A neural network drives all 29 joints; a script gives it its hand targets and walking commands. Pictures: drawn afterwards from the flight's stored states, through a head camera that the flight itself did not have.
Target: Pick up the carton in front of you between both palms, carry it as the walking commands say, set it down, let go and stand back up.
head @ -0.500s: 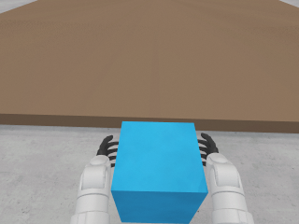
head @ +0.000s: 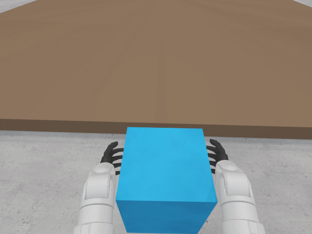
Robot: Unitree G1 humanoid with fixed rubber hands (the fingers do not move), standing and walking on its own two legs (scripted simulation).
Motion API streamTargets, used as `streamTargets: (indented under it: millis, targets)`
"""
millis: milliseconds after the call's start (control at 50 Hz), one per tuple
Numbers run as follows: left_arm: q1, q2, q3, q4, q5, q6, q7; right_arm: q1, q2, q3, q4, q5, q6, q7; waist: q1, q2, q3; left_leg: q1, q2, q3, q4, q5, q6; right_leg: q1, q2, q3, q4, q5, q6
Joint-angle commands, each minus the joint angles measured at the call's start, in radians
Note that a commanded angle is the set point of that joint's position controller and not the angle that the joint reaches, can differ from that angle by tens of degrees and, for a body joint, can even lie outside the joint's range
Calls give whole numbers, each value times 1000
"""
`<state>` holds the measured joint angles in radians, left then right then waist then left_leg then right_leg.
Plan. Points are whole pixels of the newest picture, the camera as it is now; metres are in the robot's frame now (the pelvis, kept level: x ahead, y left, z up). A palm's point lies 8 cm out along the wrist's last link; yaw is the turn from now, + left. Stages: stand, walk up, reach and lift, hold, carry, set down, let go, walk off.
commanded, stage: hold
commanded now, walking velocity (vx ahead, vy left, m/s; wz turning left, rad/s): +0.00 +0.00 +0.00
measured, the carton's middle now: (163, 182) +0.29 +0.00 -0.02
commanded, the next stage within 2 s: carry in 0.14 s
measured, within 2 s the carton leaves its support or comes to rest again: neither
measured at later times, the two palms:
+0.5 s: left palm (114, 144) +0.35 +0.14 +0.07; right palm (220, 139) +0.36 -0.16 +0.07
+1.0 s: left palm (134, 92) +0.61 +0.10 +0.07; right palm (211, 88) +0.63 -0.20 +0.08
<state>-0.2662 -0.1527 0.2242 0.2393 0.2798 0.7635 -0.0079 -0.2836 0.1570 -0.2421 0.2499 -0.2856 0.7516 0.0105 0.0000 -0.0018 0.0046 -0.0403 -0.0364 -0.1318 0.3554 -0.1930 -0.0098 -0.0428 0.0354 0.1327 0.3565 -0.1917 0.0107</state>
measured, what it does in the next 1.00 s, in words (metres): walks ahead: left foot, then right foot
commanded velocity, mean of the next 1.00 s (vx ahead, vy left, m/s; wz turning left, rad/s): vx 0.45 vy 0.00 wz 0.00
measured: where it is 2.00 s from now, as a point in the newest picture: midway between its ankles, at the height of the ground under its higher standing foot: (161, 161)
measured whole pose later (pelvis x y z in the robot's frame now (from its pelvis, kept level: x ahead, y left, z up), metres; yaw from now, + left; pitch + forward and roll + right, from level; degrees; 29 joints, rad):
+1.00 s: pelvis +0.35 -0.06 +0.00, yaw +3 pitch +5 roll +1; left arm -0.18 -0.14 0.12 -0.33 0.11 1.23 0.10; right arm -0.21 0.14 -0.15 -0.32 -0.10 1.23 -0.10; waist 0.02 0.00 -0.08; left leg -0.48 0.08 0.09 1.09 -0.33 0.01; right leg -0.29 -0.02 -0.24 0.42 -0.23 -0.08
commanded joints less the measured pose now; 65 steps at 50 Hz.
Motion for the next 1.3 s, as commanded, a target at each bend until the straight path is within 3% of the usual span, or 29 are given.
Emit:
streamTargets:
  millis: [0,100,120,180,260,300,340,380,400,440,500,520,540,560,580,620,660,740,800,820,840,860,920,960,1000,1100,1200,1260,1280]
  targets:
    - [-502,-909,-542,-53,-270,-35,-231,-453,918,545,-18,264,-20,234,0,4,-218,39,-59,63,-49,178,-11,42,60,-65,-47,183,11]
    - [-491,-906,-546,-64,-273,-33,-230,-442,915,551,-30,266,-19,232,0,3,-217,39,-60,62,-49,186,-11,44,60,-64,-47,192,11]
    - [-505,-908,-562,-68,-280,-31,-230,-461,915,564,-35,271,-17,233,4,12,-204,-84,109,46,33,43,7,-88,-111,-38,39,32,-6]
    - [-531,-916,-615,-135,-316,-23,-222,-470,924,612,-99,307,-7,223,-4,20,-178,-205,105,-25,-26,-530,37,-231,-79,-10,17,-502,-20]
    - [-524,-899,-717,-265,-388,32,-201,-446,905,714,-228,369,47,197,-5,102,-278,-151,177,-76,-39,-398,75,-254,-42,-146,186,-236,-6]
    - [-521,-876,-765,-328,-427,87,-190,-435,875,757,-296,401,102,179,-5,135,-286,-173,205,-90,-50,-460,101,-258,-30,-183,158,-271,-9]
    - [-522,-849,-790,-367,-463,149,-181,-446,843,788,-354,431,165,167,2,39,-236,-324,155,10,66,-434,70,-157,-101,-93,38,-329,-32]
    - [-465,-814,-791,-378,-481,212,-167,-454,827,818,-396,472,234,161,22,-264,-219,-606,46,219,415,-296,5,51,-332,273,-124,-344,-136]
    - [-441,-802,-792,-408,-480,236,-157,-477,824,841,-432,510,262,163,31,-281,-173,-696,53,230,376,-352,10,93,-380,336,-130,-178,-195]
    - [-441,-814,-805,-493,-502,284,-141,-468,848,872,-470,567,304,165,29,-161,-222,-609,55,240,272,-318,17,99,-349,219,-73,36,-199]
    - [-402,-837,-835,-594,-546,341,-138,-354,880,865,-510,586,351,158,8,-109,-350,-113,18,314,20,-54,12,-128,-217,-90,89,18,-91]
    - [-371,-838,-840,-605,-554,359,-142,-309,877,851,-519,577,367,154,-10,-31,-396,151,108,194,-28,-62,41,-326,-170,-176,235,-17,-52]
    - [-390,-834,-848,-638,-575,383,-152,-262,855,836,-522,546,376,144,-25,241,-396,292,339,-172,-85,-66,139,-568,-89,-288,488,-141,2]
    - [-402,-835,-861,-638,-591,400,-164,-242,842,828,-535,516,386,134,-32,309,-327,338,448,-339,-79,119,247,-754,-51,-248,545,-351,-4]
    - [-397,-843,-858,-632,-596,409,-172,-260,872,829,-567,521,402,130,-34,205,-283,332,485,-336,-69,242,285,-827,-93,-198,604,-412,-24]
    - [-384,-855,-851,-647,-611,419,-179,-297,890,837,-631,542,418,127,-36,80,-305,342,444,-210,-82,236,237,-837,-118,-190,571,-375,-32]
    - [-398,-862,-844,-660,-615,426,-171,-358,881,855,-676,573,432,130,-28,96,-289,253,362,-47,-117,203,167,-724,-113,-234,419,-224,-22]
    - [-354,-828,-815,-665,-575,448,-139,-342,836,857,-677,607,466,145,-18,174,-269,51,281,167,-100,197,109,-419,-53,-339,201,-14,-10]
    - [-328,-805,-782,-639,-552,467,-130,-335,796,848,-663,611,490,151,2,93,-337,-185,214,305,183,286,46,30,-5,-415,123,22,-45]
    - [-315,-789,-770,-623,-543,474,-129,-353,772,842,-657,611,498,154,28,-3,-381,-314,175,340,396,139,9,186,-137,-231,76,-117,-58]
    - [-318,-776,-753,-594,-526,475,-128,-400,769,849,-670,621,511,158,35,-267,-400,-543,50,330,688,-153,-37,267,-426,307,-121,-293,-182]
    - [-351,-795,-758,-596,-531,478,-127,-430,787,852,-655,629,517,162,30,-249,-363,-668,59,202,845,-301,-7,259,-500,443,-178,-219,-251]
    - [-426,-888,-797,-643,-564,469,-135,-429,866,840,-627,626,500,170,19,-21,-347,-681,177,137,842,-161,37,149,-421,182,-138,29,-197]
    - [-444,-930,-822,-665,-587,455,-147,-406,892,843,-633,600,479,162,16,-57,-354,-619,169,164,713,-94,30,119,-371,35,-156,121,-146]
    - [-427,-931,-836,-681,-606,449,-158,-352,928,841,-617,573,461,149,18,-85,-352,-613,146,201,611,-71,20,137,-338,-47,-164,191,-139]
    - [-363,-883,-839,-682,-617,450,-182,-265,910,835,-616,518,446,122,21,-123,-279,-642,102,289,341,53,11,193,-281,-184,-149,404,-132]
    - [-419,-810,-815,-769,-620,467,-167,-381,842,847,-745,566,469,115,24,-163,-204,-494,66,361,166,176,50,149,-258,-270,-115,529,-116]
    - [-440,-742,-801,-815,-610,494,-147,-398,774,828,-773,576,499,112,-7,-142,-323,-144,-24,438,99,109,66,106,-213,-374,204,719,-66]
    - [-463,-706,-797,-824,-604,505,-141,-409,745,815,-774,576,509,114,-33,-83,-389,72,46,350,106,34,68,-41,-190,-364,398,521,-48]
